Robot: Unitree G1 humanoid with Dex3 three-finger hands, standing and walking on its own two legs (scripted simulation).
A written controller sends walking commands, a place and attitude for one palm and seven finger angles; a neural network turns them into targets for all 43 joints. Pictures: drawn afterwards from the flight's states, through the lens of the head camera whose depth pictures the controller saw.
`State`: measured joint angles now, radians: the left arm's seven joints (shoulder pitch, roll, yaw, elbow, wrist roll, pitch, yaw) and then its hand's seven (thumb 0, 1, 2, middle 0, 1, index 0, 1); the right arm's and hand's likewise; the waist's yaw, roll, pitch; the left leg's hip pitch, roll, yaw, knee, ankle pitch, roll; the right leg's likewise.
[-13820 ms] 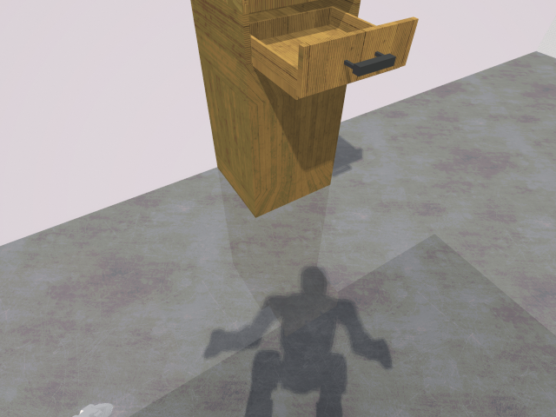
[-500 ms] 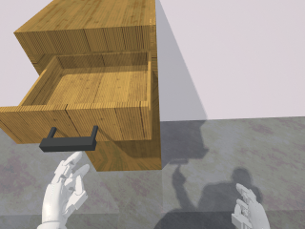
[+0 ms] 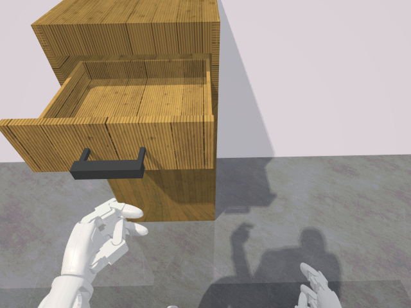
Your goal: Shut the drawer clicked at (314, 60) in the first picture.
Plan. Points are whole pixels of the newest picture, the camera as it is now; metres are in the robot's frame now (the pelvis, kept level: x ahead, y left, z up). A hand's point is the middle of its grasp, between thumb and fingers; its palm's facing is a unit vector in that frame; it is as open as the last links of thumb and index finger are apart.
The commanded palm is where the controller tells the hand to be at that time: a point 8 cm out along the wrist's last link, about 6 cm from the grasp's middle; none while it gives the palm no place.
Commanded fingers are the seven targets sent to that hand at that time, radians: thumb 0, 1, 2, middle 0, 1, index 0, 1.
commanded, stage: raise the hand and make a fist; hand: left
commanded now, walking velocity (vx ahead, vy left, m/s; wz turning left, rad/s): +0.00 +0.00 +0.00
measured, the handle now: (111, 160) +0.37 +0.20 +0.11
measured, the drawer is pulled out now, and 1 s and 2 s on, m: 0.28 0.28 0.28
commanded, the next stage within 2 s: bring the fist close to the handle in 1.12 s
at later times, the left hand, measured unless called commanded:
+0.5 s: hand (89, 221) +0.21 +0.17 +0.17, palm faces +0.08 -0.99 -0.08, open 3.1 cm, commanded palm +0.16 +0.22 +0.17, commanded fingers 0.00 0.90 0.90 -1.40 -1.60 -1.40 -1.60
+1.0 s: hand (81, 223) +0.20 +0.17 +0.18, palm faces +0.08 -0.99 -0.13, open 3.2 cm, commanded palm +0.15 +0.22 +0.21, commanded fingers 0.00 0.90 0.90 -1.40 -1.60 -1.40 -1.60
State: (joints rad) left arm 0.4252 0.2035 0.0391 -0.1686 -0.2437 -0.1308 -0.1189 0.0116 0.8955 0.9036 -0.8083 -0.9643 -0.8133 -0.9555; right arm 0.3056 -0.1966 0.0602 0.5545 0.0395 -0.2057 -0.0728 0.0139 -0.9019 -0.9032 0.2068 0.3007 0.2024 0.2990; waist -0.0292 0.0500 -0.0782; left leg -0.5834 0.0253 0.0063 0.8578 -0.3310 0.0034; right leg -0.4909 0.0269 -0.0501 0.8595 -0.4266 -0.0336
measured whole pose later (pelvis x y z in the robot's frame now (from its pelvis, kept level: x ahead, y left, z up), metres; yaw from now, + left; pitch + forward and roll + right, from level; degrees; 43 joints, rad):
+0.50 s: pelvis +0.04 +0.02 +0.01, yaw +2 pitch +1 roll -1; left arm 0.59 0.21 0.06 -0.59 -0.22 -0.03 -0.10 0.01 0.90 0.90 -1.30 -1.50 -1.31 -1.49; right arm 0.21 -0.22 0.06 0.51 0.03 -0.27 -0.03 0.01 -0.90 -0.90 0.20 0.30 0.20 0.30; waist 0.05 0.06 -0.10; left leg -0.45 -0.01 0.00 0.79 -0.37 0.03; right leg -0.33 0.00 -0.06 0.75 -0.45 -0.01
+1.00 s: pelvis +0.04 -0.02 +0.03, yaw +2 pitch -2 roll -1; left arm 0.53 0.30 0.24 -0.54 -0.34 0.15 -0.22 0.01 0.89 0.90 -1.40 -1.60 -1.41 -1.60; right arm 0.24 -0.25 0.07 0.59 0.08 -0.32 -0.10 0.01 -0.90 -0.90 0.20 0.30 0.20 0.30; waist 0.06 0.08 -0.08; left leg -0.33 0.03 -0.04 0.67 -0.30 -0.02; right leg -0.20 0.05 -0.09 0.63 -0.39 -0.06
